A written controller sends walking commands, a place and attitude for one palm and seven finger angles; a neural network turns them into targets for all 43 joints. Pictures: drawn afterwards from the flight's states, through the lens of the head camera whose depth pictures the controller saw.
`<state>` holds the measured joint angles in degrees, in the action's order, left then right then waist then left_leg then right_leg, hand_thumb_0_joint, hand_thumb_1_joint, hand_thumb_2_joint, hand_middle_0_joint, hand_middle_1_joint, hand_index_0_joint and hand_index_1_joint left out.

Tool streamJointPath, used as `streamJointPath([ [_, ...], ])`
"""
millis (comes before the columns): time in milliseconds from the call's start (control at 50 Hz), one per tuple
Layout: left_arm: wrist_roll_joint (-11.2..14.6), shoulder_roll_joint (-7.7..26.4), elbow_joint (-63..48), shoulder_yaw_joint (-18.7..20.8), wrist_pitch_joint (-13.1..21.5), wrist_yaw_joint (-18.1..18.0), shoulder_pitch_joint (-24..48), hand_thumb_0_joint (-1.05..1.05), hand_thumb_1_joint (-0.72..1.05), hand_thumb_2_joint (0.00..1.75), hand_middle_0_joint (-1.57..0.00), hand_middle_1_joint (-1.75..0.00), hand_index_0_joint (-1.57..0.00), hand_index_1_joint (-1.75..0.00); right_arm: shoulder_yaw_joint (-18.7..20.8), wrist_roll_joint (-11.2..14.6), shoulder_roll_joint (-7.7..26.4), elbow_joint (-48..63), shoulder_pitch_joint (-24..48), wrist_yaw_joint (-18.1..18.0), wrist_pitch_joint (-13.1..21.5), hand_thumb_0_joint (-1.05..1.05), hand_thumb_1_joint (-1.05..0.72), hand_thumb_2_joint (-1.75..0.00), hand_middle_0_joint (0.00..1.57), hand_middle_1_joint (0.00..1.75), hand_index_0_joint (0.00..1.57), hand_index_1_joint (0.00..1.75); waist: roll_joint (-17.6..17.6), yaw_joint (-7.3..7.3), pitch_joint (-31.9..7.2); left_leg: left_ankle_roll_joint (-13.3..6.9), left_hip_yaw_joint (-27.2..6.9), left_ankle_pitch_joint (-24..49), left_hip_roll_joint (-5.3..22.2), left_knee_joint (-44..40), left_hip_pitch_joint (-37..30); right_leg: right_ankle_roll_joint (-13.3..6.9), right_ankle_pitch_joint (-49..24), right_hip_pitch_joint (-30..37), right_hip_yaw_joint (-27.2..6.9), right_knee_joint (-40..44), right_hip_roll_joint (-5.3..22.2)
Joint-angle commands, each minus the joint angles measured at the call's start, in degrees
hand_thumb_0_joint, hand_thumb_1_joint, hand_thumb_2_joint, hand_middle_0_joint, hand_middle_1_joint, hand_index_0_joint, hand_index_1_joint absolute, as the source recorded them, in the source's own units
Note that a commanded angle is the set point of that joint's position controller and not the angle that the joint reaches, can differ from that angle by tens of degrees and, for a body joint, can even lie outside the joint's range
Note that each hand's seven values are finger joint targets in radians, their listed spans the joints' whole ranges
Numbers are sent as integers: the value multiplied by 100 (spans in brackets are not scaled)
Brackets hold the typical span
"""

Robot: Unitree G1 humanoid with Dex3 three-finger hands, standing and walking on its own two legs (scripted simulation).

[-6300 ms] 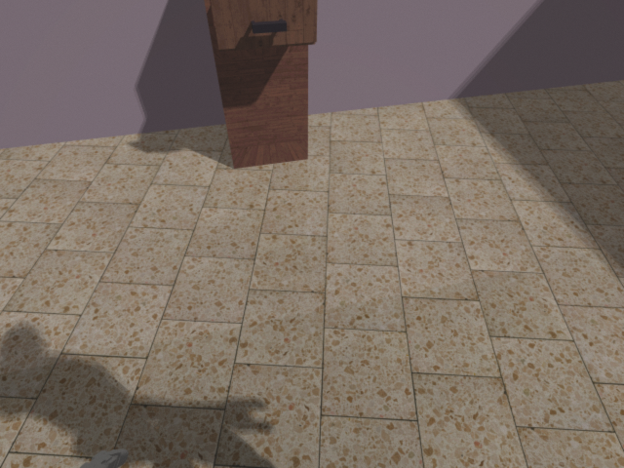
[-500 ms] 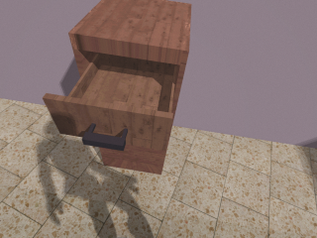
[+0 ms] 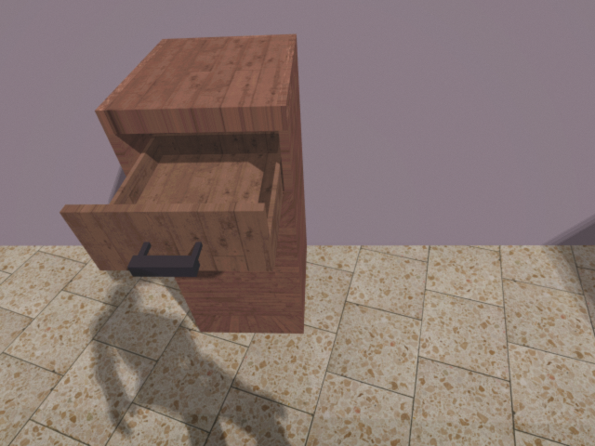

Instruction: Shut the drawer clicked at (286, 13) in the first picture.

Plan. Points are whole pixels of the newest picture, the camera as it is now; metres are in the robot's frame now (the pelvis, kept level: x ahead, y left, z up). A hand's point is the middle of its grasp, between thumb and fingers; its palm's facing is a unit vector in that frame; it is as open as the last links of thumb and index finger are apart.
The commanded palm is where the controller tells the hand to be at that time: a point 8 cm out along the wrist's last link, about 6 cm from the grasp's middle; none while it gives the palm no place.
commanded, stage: come to a stop and stand still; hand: left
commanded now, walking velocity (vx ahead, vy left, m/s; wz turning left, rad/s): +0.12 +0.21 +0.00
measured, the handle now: (168, 256) +0.42 +0.26 +0.00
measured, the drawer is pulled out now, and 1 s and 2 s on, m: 0.25 0.25 0.25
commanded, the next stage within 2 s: look again from close up in 0.70 s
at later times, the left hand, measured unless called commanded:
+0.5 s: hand out of the picture -0.04 +0.22 -0.19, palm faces +0.12 -0.97 -0.19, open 7.4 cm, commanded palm none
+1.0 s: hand out of the picture +0.01 +0.24 -0.18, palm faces +0.02 -0.96 -0.27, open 7.4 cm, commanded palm none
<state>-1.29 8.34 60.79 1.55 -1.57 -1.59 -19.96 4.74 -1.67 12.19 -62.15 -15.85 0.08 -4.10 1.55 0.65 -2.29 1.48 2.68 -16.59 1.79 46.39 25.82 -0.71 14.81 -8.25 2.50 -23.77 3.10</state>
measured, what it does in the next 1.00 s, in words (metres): steps on the spot: left foot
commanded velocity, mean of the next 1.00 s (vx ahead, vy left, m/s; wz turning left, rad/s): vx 0.01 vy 0.02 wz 0.00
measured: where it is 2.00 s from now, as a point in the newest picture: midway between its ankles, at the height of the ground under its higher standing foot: outside the picture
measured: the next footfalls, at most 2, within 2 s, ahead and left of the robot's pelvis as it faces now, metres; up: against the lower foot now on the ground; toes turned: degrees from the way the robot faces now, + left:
left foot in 0.34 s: +0.01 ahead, +0.17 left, +0.00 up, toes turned +7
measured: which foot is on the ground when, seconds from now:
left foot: up 0.00-0.32, down 0.34-1.00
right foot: down 0.00-1.00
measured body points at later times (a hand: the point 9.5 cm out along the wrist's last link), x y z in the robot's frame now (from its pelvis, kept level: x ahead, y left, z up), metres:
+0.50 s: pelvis +0.00 +0.05 -0.01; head +0.00 +0.06 +0.44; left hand -0.05 +0.27 -0.17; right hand +0.06 -0.18 -0.16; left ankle -0.03 +0.16 -0.75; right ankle -0.02 -0.11 -0.75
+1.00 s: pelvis -0.01 +0.04 -0.02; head -0.01 +0.03 +0.43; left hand +0.01 +0.29 -0.16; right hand +0.00 -0.20 -0.17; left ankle -0.03 +0.16 -0.75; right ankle -0.02 -0.11 -0.75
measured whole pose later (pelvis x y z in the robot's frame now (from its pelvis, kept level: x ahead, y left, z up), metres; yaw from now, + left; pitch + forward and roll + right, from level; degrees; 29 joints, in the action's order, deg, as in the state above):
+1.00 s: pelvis -0.01 +0.04 -0.02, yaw +2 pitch -1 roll +0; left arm -1.0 12.2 59.3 0.1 -0.4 -2.3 -15.5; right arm 1.8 -1.2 10.6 -60.9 -16.7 -1.2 -0.2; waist 0.5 -0.9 0.9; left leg 0.5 4.4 -17.7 2.2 31.2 12.9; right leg 2.6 17.5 -13.6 3.0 -31.9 4.9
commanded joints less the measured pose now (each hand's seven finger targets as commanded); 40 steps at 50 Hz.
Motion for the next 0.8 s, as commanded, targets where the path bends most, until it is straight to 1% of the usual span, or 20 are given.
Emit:
streamJointPath([
  [0, 24, 901, -372, 162, 292, -24, 259, 0, 90, 90, -20, -30, -20, -30, -25, 32, 148, 222, -261, 71, 220, 0, -90, -90, 20, 30, 20, 30, -944, -115, 1063, 88, -52, 360, 49, 584, 262, -327, 684, -639, -792, 1570, 1121],
  [40, 28, 858, -222, 180, 313, -41, -216, 0, 90, 90, -20, -30, -20, -30, -31, 13, 209, 314, -86, 49, 245, 0, -90, -90, 20, 30, 20, 30, -984, 133, 870, 129, -113, 221, 76, 528, 554, -471, 310, 73, -1009, 1427, 1301],
  [100, 9, 844, -113, 220, 321, -77, -529, 0, 90, 90, -20, -30, -20, -30, -63, 18, 251, 428, 121, 10, 275, 0, -90, -90, 20, 30, 20, 30, -1067, 299, 687, 162, -183, -187, 180, 306, 738, -730, -505, 668, -1265, 1173, 1595],
  [160, -31, 886, -38, 268, 313, -101, -556, 0, 90, 90, -20, -30, -20, -30, -129, 70, 142, 441, 186, -51, 312, 0, -90, -90, 20, 30, 20, 30, -1099, 346, 368, 166, -127, -707, 163, -393, 433, -931, -1935, 1036, -1279, 755, 1717],
  [200, -48, 912, 18, 260, 284, -99, -456, 0, 90, 90, -20, -30, -20, -30, -162, 126, 21, 416, 207, -77, 325, 0, -90, -90, 20, 30, 20, 30, -1256, 323, 342, 117, -26, -841, 59, -1000, -207, -893, -2524, 704, -1129, 587, 1619],
  [220, -38, 907, 41, 252, 272, -99, -328, 0, 90, 90, -20, -30, -20, -30, -186, 143, -36, 354, 65, -93, 340, 0, -90, -90, 20, 30, 20, 30, -1278, 221, 265, 96, 32, -589, -10, -1439, -605, -797, -2629, 539, -1002, 454, 1466],
  [260, 37, 838, 77, 219, 238, -92, -8, 0, 90, 90, -20, -30, -20, -30, -222, 147, -71, 119, -411, -128, 393, 0, -90, -90, 20, 30, 20, 30, -1249, -54, 180, 57, 166, 640, -83, -2452, -1778, -415, -1970, -168, -599, 157, 1025],
  [280, 56, 686, 50, 190, 212, -83, 37, 0, 90, 90, -20, -30, -20, -30, -205, 144, 47, 30, -555, -149, 449, 0, -90, -90, 20, 30, 20, 30, -818, -78, 114, -19, 37, 1063, 130, -2646, -2245, -222, -1527, -453, -434, -126, 717],
  [300, 74, 472, 47, 135, 187, -74, -79, 0, 90, 90, -20, -30, -20, -30, -172, 115, 310, 29, -601, -177, 504, 0, -90, -90, 20, 30, 20, 30, 7, -61, -36, -213, -504, 1954, 699, -2538, -2556, -27, -785, -835, -179, -411, 423],
  [320, 77, 311, 56, 94, 158, -76, -112, 0, 90, 90, -20, -30, -20, -30, -162, 105, 523, 53, -476, -203, 495, 0, -90, -90, 20, 30, 20, 30, 503, 5, 12, -506, -882, 2303, 1202, -2609, -2281, 137, 78, -829, 85, -445, 252],
  [340, 49, 239, 84, 76, 129, -91, -83, 0, 90, 90, -20, -30, -20, -30, -162, 89, 574, 95, -257, -210, 441, 0, -90, -90, 20, 30, 20, 30, 458, 49, 322, -599, -824, 1649, 1276, -2771, -1730, 183, 493, -673, 131, -403, 170],
  [360, 35, 207, 138, 56, 116, -69, 1, 0, 90, 90, -20, -30, -20, -30, -195, 87, 460, 69, -105, -229, 447, 0, -90, -90, 20, 30, 20, 30, 325, 55, 615, -543, -711, 1472, 1091, -2857, -1516, 196, 124, -675, 154, -288, 169],
  [380, 33, 248, 209, 37, 85, -56, -5, 0, 90, 90, -20, -30, -20, -30, -205, 100, 436, 40, -40, -240, 465, 0, -90, -90, 20, 30, 20, 30, 724, 57, 654, -519, -710, 1586, 1005, -2973, -1513, 217, -34, -585, 178, -315, 208],
  [400, 36, 315, 254, 19, 86, -48, 13, 0, 90, 90, -20, -30, -20, -30, -250, 115, 338, 37, 17, -256, 468, 0, -90, -90, 20, 30, 20, 30, 732, 64, 805, -492, -599, 1788, 891, -2943, -1431, 213, -227, -496, 113, -233, 230],
  [460, 33, 419, 405, -5, 106, -46, -105, 0, 90, 90, -20, -30, -20, -30, -284, 127, 258, 18, 43, -272, 484, 0, -90, -90, 20, 30, 20, 30, 297, 44, 760, -340, -327, 2083, 631, -2683, -1659, 186, -844, -360, -73, 73, 331],
  [480, 31, 462, 407, -4, 109, -46, -84, 0, 90, 90, -20, -30, -20, -30, -279, 138, 277, 19, 6, -270, 489, 0, -90, -90, 20, 30, 20, 30, 121, 23, 693, -323, -291, 2194, 628, -2642, -1765, 195, -975, -318, -55, 97, 348],
  [560, 41, 556, 399, -19, 124, -49, 37, 0, 90, 90, -20, -30, -20, -30, -290, 132, 316, 13, 50, -250, 504, 0, -90, -90, 20, 30, 20, 30, 14, -5, 478, -264, -272, 2119, 578, -2638, -1903, 211, -1060, -181, -72, 189, 387],
  [700, 41, 590, 361, -30, 109, -48, 194, 0, 90, 90, -20, -30, -20, -30, -312, 125, 290, -45, 69, -221, 513, 0, -90, -90, 20, 30, 20, 30, -71, 24, 706, -240, -333, 1485, 534, -2901, -1642, 228, -827, -129, -71, 320, 399],
  [760, 52, 624, 346, -33, 133, -47, 208, 0, 90, 90, -20, -30, -20, -30, -328, 125, 270, -89, -16, -211, 528, 0, -90, -90, 20, 30, 20, 30, -116, 10, 599, -228, -307, 1531, 507, -2898, -1682, 210, -939, -36, -79, 351, 429],
  [780, 25, 1670, -238, -105, 266, -80, 490, 0, 90, 90, -20, -30, -20, -30, -250, 36, 1060, 524, 293, -152, 533, 0, -90, -90, 20, 30, 20, 30, -18, -75, 1114, -275, -420, 1574, 226, -2970, -1473, 49, -515, -628, -86, -248, 107],
])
